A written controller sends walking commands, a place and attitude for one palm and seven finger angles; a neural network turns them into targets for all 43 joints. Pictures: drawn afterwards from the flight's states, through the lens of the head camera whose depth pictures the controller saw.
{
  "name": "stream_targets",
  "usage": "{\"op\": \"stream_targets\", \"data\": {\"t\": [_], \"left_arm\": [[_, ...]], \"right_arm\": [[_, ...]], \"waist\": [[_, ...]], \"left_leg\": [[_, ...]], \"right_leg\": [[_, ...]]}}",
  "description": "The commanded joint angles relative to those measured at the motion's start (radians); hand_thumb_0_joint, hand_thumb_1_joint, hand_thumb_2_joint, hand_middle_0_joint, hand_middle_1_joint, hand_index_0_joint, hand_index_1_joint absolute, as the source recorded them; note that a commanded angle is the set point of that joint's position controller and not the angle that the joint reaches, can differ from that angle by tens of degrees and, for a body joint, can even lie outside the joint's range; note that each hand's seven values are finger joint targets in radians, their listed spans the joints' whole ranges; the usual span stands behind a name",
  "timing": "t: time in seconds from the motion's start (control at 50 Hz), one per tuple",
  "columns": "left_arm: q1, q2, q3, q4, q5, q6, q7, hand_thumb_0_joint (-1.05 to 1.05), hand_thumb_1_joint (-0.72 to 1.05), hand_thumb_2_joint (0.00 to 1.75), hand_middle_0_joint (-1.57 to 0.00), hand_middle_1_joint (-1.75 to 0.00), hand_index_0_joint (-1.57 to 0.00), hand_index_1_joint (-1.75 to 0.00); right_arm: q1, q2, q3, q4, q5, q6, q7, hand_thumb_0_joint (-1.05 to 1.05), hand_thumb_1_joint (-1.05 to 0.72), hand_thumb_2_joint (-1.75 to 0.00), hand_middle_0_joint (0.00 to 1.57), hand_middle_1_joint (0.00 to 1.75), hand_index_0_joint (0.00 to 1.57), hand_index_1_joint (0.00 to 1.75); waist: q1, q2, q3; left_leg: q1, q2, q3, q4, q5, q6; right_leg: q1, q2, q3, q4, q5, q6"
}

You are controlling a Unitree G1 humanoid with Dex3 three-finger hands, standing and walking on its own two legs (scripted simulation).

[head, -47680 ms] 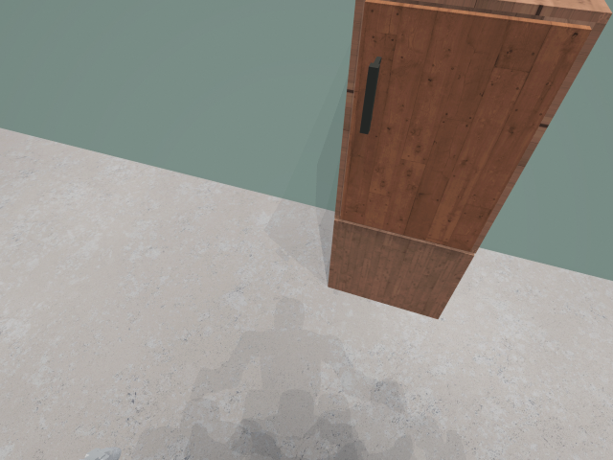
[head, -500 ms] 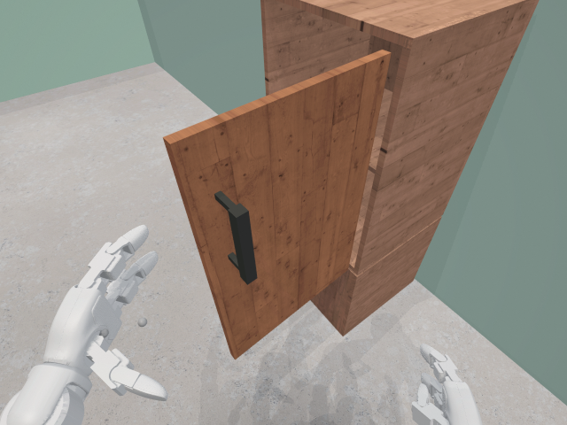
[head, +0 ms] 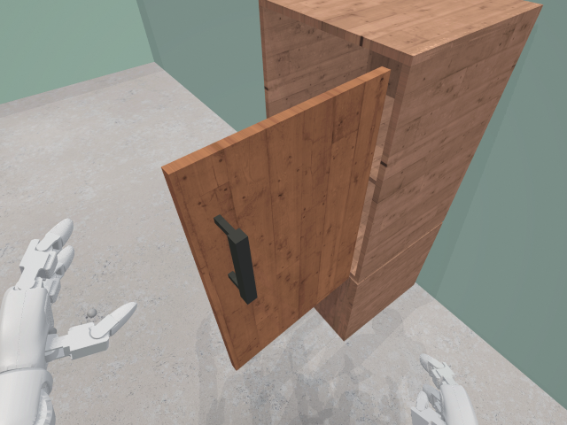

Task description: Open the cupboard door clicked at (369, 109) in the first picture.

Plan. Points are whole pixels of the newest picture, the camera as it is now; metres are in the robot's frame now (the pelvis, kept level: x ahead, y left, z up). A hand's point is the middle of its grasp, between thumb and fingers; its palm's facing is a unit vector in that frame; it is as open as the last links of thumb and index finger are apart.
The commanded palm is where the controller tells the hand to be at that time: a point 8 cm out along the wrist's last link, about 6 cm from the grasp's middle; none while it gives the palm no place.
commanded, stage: draw the hand back to the body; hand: left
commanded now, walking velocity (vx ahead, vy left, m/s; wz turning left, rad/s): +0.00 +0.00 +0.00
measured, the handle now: (235, 261) +0.32 +0.11 +0.07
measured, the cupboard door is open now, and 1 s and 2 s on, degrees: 94 94 94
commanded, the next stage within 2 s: step back with the hand held close in 0.62 s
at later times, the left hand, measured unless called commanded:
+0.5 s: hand (82, 293) +0.21 +0.26 +0.14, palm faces +0.45 -0.80 -0.39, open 7.6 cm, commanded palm +0.16 +0.29 +0.16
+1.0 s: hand (61, 315) +0.18 +0.26 +0.15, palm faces +0.35 -0.79 -0.50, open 7.4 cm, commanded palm +0.12 +0.30 +0.17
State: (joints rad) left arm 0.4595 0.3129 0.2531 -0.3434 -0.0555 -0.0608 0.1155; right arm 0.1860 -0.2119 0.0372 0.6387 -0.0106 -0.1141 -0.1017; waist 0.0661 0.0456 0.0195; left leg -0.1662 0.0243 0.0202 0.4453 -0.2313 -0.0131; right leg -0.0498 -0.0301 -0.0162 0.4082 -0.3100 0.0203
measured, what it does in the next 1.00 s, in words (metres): stands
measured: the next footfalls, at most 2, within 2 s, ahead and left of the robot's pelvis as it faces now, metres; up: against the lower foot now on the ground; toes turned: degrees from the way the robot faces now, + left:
right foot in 1.84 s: -0.24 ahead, -0.08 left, +0.00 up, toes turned -2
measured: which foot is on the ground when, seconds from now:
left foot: down 0.00-1.00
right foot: down 0.00-1.00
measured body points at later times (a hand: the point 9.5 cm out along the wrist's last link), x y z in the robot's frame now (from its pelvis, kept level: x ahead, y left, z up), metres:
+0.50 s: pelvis +0.01 -0.01 +0.00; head +0.00 -0.03 +0.45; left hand +0.18 +0.30 +0.16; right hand +0.20 -0.23 -0.09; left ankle +0.01 +0.13 -0.74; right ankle -0.05 -0.13 -0.74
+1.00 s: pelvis -0.02 +0.00 +0.00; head +0.00 -0.01 +0.45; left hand +0.15 +0.30 +0.18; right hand +0.17 -0.24 -0.08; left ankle +0.01 +0.13 -0.74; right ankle -0.05 -0.13 -0.74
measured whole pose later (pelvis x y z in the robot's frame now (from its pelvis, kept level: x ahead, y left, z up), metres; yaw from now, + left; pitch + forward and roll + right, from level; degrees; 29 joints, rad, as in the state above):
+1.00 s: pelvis -0.02 +0.00 +0.00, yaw -1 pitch +0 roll -1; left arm 0.55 0.40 0.38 -0.45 -0.07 -0.12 0.10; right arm 0.14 -0.24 -0.02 0.56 0.01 0.03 -0.10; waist 0.02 0.06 0.03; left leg -0.26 0.04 0.02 0.45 -0.19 -0.01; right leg -0.14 -0.01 -0.01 0.40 -0.26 0.02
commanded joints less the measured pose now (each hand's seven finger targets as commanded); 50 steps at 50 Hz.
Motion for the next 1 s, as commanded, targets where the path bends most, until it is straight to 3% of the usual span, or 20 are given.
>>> {"op": "stream_targets", "data": {"t": [0.0, 0.14, 0.2, 0.22, 0.32, 0.36, 0.48, 0.6, 0.7, 0.72, 0.74, 0.76, 0.78, 0.9, 0.98], "left_arm": [[-0.085, 0.183, 0.146, -0.204, 0.003, -0.067, 0.02, 0.0, 0.51, 0.74, -0.19, -0.3, -0.19, -0.3], [-0.102, 0.207, 0.191, -0.238, -0.003, -0.066, 0.019, 0.0, 0.76, 0.84, -0.19, -0.3, -0.19, -0.3], [-0.107, 0.223, 0.216, -0.212, -0.005, -0.061, 0.02, 0.0, 0.87, 0.88, -0.2, -0.3, -0.2, -0.3], [-0.12, 0.222, 0.217, -0.23, -0.007, -0.063, 0.019, 0.0, 0.9, 0.9, -0.2, -0.3, -0.2, -0.3], [-0.105, 0.183, 0.181, -0.187, -0.01, -0.055, 0.01, 0.0, 0.9, 0.9, -0.2, -0.3, -0.2, -0.3], [-0.124, 0.211, 0.202, -0.21, -0.006, -0.061, 0.014, 0.0, 0.9, 0.9, -0.2, -0.3, -0.2, -0.3], [-0.113, 0.221, 0.216, -0.23, -0.006, -0.072, 0.017, 0.0, 0.9, 0.9, -0.2, -0.3, -0.2, -0.3], [-0.118, 0.212, 0.21, -0.188, -0.01, -0.07, 0.014, 0.0, 0.9, 0.9, -0.2, -0.3, -0.2, -0.3], [-0.137, 0.213, 0.204, -0.192, -0.008, -0.08, 0.013, 0.0, 0.9, 0.9, -0.2, -0.3, -0.2, -0.3], [-0.164, 0.227, 0.202, -0.357, -0.009, -0.101, 0.013, 0.0, 0.9, 0.9, -0.2, -0.3, -0.2, -0.3], [-0.175, 0.364, 0.333, -0.378, -0.007, -0.134, 0.02, 0.0, 0.9, 0.9, -0.2, -0.3, -0.2, -0.3], [-0.055, 0.277, 0.273, -0.277, -0.007, -0.124, 0.008, 0.0, 0.9, 0.9, -0.2, -0.3, -0.2, -0.3], [-0.008, 0.249, 0.247, -0.268, -0.005, -0.118, 0.002, 0.0, 0.9, 0.9, -0.2, -0.3, -0.2, -0.3], [0.07, 0.263, 0.269, -0.295, -0.01, -0.122, 0.01, 0.0, 0.9, 0.9, -0.2, -0.3, -0.2, -0.3], [0.077, 0.284, 0.284, -0.323, -0.013, -0.121, 0.02, 0.0, 0.9, 0.9, -0.2, -0.3, -0.2, -0.3]], "right_arm": [[-0.125, -0.109, -0.044, -0.161, 0.0, -0.041, -0.002, 0.0, -0.9, -0.9, 0.2, 0.3, 0.2, 0.3], [-0.129, -0.106, -0.053, -0.164, 0.002, -0.026, 0.004, 0.0, -0.9, -0.9, 0.2, 0.3, 0.2, 0.3], [-0.127, -0.108, -0.055, -0.161, 0.003, -0.018, 0.004, 0.0, -0.9, -0.9, 0.2, 0.3, 0.2, 0.3], [-0.131, -0.105, -0.058, -0.163, 0.004, -0.018, 0.004, 0.0, -0.9, -0.9, 0.2, 0.3, 0.2, 0.3], [-0.132, -0.11, -0.061, -0.166, 0.006, -0.008, 0.008, 0.0, -0.9, -0.9, 0.2, 0.3, 0.2, 0.3], [-0.13, -0.11, -0.062, -0.165, 0.003, -0.009, 0.007, 0.0, -0.9, -0.9, 0.2, 0.3, 0.2, 0.3], [-0.133, -0.104, -0.062, -0.162, 0.002, -0.017, 0.005, 0.0, -0.9, -0.9, 0.2, 0.3, 0.2, 0.3], [-0.136, -0.105, -0.061, -0.155, 0.003, -0.016, 0.004, 0.0, -0.9, -0.9, 0.2, 0.3, 0.2, 0.3], [-0.139, -0.105, -0.063, -0.151, 0.003, -0.02, 0.003, 0.0, -0.9, -0.9, 0.2, 0.3, 0.2, 0.3], [-0.157, -0.099, -0.062, -0.177, 0.002, -0.036, 0.005, 0.0, -0.9, -0.9, 0.2, 0.3, 0.2, 0.3], [-0.144, -0.12, -0.056, -0.191, 0.004, -0.007, 0.003, 0.0, -0.9, -0.9, 0.2, 0.3, 0.2, 0.3], [-0.144, -0.11, -0.06, -0.171, 0.002, 0.018, 0.005, 0.0, -0.9, -0.9, 0.2, 0.3, 0.2, 0.3], [-0.143, -0.115, -0.067, -0.184, 0.004, 0.036, 0.008, 0.0, -0.9, -0.9, 0.2, 0.3, 0.2, 0.3], [-0.122, -0.123, -0.085, -0.222, 0.018, 0.092, 0.0, 0.0, -0.9, -0.9, 0.2, 0.3, 0.2, 0.3], [-0.121, -0.123, -0.089, -0.249, 0.026, 0.103, -0.002, 0.0, -0.9, -0.9, 0.2, 0.3, 0.2, 0.3]], "waist": [[0.0, -0.019, -0.098], [0.003, 0.027, -0.126], [0.006, -0.004, -0.115], [0.004, 0.019, -0.118], [-0.001, -0.023, -0.089], [0.003, 0.002, -0.114], [0.005, 0.022, -0.126], [0.003, -0.023, -0.082], [0.001, 0.003, -0.079], [0.009, 0.041, -0.131], [-0.038, -0.012, -0.033], [-0.045, -0.071, -0.044], [-0.046, -0.075, -0.057], [-0.053, 0.004, -0.163], [-0.054, -0.04, -0.172]], "left_leg": [[0.131, -0.011, 0.017, -0.05, 0.271, 0.03], [0.158, -0.01, 0.03, -0.042, 0.349, 0.032], [0.152, -0.011, 0.031, -0.042, 0.359, 0.032], [0.162, -0.01, 0.037, -0.037, 0.364, 0.034], [0.153, -0.007, 0.037, -0.048, 0.342, 0.036], [0.163, -0.012, 0.036, -0.049, 0.339, 0.036], [0.167, -0.016, 0.037, -0.047, 0.346, 0.035], [0.148, -0.016, 0.035, -0.056, 0.299, 0.035], [0.156, -0.017, 0.037, -0.063, 0.268, 0.035], [0.177, -0.02, 0.031, -0.054, 0.282, 0.037], [0.109, 0.001, 0.026, 0.006, 0.289, 0.05], [0.086, -0.001, 0.018, 0.029, 0.291, 0.045], [0.08, 0.002, 0.026, 0.039, 0.302, 0.043], [0.089, 0.035, 0.016, 0.022, 0.457, 0.034], [0.07, 0.049, 0.015, 0.013, 0.422, 0.033]], "right_leg": [[-0.06, 0.033, -0.035, -0.073, 0.324, -0.025], [-0.041, 0.03, -0.03, -0.065, 0.41, -0.02], [-0.035, 0.032, -0.033, -0.069, 0.428, -0.02], [-0.043, 0.03, -0.027, -0.07, 0.441, -0.018], [-0.056, 0.034, -0.03, -0.078, 0.421, -0.013], [-0.049, 0.034, -0.03, -0.078, 0.415, -0.014], [-0.038, 0.033, -0.029, -0.078, 0.43, -0.016], [-0.05, 0.034, -0.03, -0.096, 0.389, -0.014], [-0.058, 0.034, -0.024, -0.111, 0.351, -0.015], [-0.044, 0.03, -0.02, -0.103, 0.372, -0.014], [-0.161, -0.014, 0.019, -0.145, 0.478, -0.009], [-0.146, -0.033, 0.008, -0.128, 0.529, -0.008], [-0.149, -0.04, 0.009, -0.113, 0.563, -0.005], [-0.126, -0.025, -0.014, -0.037, 0.53, 0.001], [-0.148, -0.015, -0.007, -0.02, 0.479, 0.006]]}}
